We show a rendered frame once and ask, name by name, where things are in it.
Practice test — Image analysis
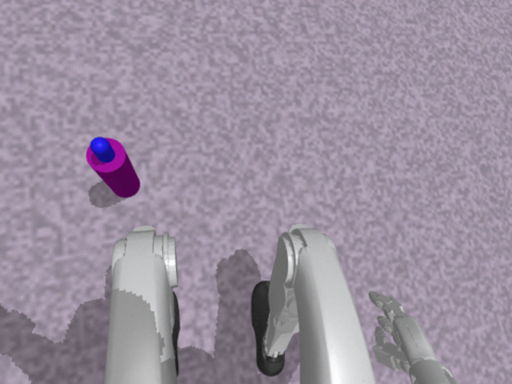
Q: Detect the right robot arm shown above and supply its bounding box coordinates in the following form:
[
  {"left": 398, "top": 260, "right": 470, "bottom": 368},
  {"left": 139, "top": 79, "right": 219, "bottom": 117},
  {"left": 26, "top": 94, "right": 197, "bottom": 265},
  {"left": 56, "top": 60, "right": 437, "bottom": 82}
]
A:
[{"left": 409, "top": 360, "right": 458, "bottom": 384}]

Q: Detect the bottle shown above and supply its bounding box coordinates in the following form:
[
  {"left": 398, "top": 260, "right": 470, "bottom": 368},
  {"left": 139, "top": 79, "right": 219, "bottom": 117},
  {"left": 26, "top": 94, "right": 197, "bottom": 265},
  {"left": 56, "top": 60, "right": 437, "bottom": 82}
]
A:
[{"left": 86, "top": 137, "right": 140, "bottom": 198}]

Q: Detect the right robot foot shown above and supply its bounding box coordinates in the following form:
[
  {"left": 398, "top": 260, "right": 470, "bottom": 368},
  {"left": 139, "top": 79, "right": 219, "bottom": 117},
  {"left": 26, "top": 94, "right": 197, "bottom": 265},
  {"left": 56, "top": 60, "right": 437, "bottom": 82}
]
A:
[{"left": 251, "top": 281, "right": 285, "bottom": 376}]

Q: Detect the right robot hand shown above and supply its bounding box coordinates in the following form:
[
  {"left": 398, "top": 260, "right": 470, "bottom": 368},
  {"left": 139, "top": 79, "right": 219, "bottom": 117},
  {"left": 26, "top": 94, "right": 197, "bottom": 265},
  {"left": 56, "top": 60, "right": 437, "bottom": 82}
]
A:
[{"left": 369, "top": 291, "right": 437, "bottom": 374}]

